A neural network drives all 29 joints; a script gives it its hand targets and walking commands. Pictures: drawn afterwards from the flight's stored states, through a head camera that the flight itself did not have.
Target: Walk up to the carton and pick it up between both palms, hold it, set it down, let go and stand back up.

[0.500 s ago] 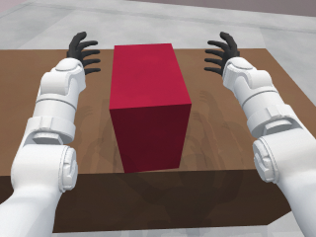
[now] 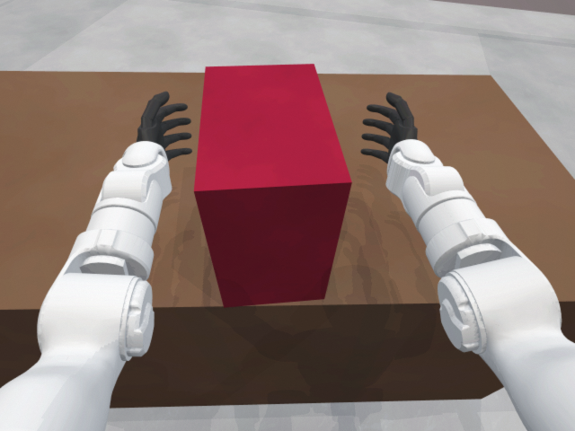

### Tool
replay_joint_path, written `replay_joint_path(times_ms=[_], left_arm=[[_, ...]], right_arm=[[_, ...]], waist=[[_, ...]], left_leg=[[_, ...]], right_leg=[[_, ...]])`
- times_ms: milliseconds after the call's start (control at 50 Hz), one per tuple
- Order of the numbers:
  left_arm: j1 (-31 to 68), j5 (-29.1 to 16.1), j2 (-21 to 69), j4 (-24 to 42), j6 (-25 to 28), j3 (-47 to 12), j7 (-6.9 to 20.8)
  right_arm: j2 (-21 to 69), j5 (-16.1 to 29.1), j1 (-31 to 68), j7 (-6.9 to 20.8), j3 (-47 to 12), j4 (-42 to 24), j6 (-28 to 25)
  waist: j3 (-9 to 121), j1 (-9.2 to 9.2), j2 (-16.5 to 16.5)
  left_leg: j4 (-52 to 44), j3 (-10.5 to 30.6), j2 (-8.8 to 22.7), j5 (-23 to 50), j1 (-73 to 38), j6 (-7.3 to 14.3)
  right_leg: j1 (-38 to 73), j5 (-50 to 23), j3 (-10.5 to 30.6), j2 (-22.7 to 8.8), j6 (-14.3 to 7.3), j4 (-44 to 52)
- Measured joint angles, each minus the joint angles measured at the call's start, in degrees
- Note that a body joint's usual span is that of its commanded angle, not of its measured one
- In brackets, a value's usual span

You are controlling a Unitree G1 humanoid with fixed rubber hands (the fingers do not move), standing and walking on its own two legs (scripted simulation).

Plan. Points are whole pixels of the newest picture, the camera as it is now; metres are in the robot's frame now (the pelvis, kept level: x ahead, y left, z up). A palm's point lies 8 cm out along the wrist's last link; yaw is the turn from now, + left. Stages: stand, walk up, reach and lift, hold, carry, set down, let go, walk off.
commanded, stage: reach and lift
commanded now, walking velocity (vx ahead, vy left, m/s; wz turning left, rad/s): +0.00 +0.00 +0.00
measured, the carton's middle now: (267, 188) +0.47 +0.04 +0.08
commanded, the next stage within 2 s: none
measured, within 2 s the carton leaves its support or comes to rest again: neither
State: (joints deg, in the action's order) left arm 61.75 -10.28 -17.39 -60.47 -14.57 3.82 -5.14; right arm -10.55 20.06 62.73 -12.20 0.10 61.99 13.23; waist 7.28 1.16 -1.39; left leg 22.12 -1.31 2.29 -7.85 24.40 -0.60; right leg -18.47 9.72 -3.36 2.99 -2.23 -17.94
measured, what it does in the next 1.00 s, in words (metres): stands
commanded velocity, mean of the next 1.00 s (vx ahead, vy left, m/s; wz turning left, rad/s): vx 0.00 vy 0.00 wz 0.00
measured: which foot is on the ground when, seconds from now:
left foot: down 0.00-1.00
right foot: down 0.00-1.00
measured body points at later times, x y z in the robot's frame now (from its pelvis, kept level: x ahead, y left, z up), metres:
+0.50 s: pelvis +0.00 +0.00 -0.01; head +0.05 +0.03 +0.44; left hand +0.47 +0.19 +0.12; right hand +0.47 -0.13 +0.12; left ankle +0.02 +0.12 -0.74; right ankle -0.02 -0.09 -0.74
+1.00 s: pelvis +0.01 +0.02 +0.00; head +0.04 +0.04 +0.45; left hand +0.46 +0.17 +0.13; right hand +0.44 -0.09 +0.12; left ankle +0.02 +0.12 -0.74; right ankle -0.02 -0.09 -0.74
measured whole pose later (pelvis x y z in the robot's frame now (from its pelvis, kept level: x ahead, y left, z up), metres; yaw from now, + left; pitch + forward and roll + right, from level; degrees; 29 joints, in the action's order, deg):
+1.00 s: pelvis +0.01 +0.02 +0.00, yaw -2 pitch +5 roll +0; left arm 55.1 26.7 3.1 -51.1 -4.3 36.4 -2.9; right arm 10.5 -26.6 52.9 -1.6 38.5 52.5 -2.7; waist 0.9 -0.7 -3.1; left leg 18.0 -4.4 0.7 -7.5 15.3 0.9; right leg -11.2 9.6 -0.4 1.3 -0.5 -16.0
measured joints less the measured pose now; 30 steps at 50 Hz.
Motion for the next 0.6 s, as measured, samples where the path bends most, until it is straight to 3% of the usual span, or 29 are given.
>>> replay_joint_path(times_ms=[320, 600], left_arm=[[-0.08, 3.8, 2.53, -10.31, 12.94, 3.47, 1.14], [0.28, 7.61, 5.03, -11.25, 15.52, 5.63, 0.48]], right_arm=[[3.41, -5.34, -1.32, 0.98, 2.95, 5.01, -8.22], [4.39, -9.66, -0.99, 2.31, 7.26, 7.44, -11.06]], waist=[[3.12, -0.39, -0.47], [3.26, -0.67, -0.71]], left_leg=[[1.45, -0.37, -0.08, -0.1, 5.79, -0.02], [2.44, -0.6, -0.15, -0.51, 7.22, 0.36]], right_leg=[[-6.72, 0.92, 0.3, -0.23, -0.03, -3.2], [-7.82, 0.78, 0.54, -0.34, 0.39, -3.34]])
